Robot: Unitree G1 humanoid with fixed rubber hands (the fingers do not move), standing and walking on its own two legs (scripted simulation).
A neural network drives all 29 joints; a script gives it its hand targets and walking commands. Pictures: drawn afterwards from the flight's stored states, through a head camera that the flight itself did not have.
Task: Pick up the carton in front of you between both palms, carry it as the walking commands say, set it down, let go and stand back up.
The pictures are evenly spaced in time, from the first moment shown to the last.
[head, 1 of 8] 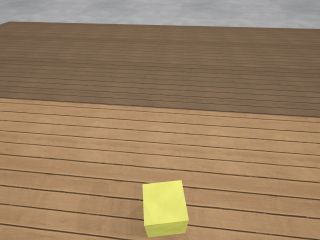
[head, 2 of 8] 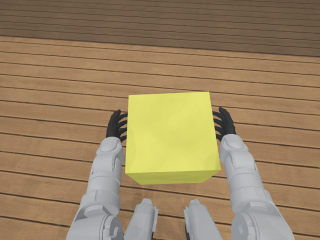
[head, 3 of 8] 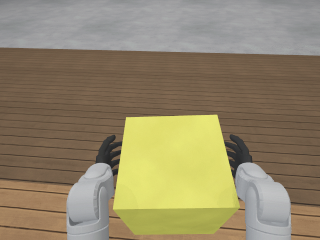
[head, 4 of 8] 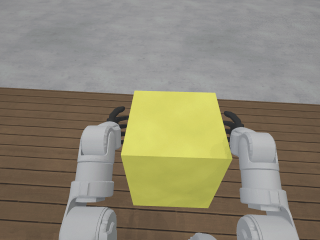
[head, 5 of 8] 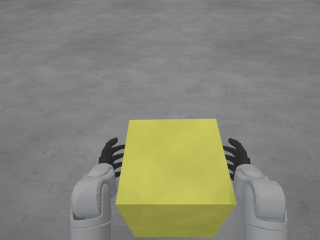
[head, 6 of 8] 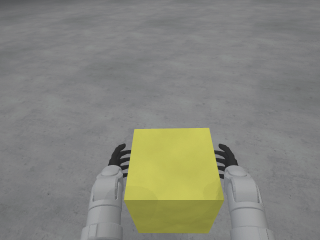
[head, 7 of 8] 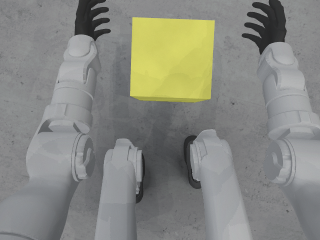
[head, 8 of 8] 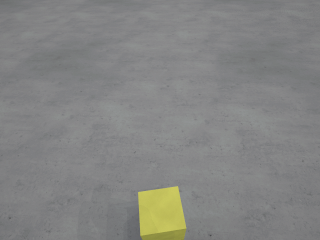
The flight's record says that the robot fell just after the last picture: no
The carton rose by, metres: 0.68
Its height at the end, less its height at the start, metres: -0.46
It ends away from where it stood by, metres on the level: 5.76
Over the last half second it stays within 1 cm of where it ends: yes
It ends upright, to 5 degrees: yes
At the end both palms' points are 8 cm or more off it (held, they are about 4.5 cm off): yes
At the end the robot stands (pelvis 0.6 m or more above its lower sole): yes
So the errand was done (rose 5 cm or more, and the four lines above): yes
